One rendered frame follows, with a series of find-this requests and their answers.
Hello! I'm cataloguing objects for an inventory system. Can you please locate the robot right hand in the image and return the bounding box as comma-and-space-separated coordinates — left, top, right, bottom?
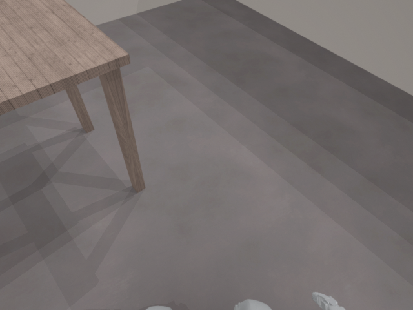
312, 292, 345, 310

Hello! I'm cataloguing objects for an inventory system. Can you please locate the table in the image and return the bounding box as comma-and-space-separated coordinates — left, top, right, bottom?
0, 0, 145, 193

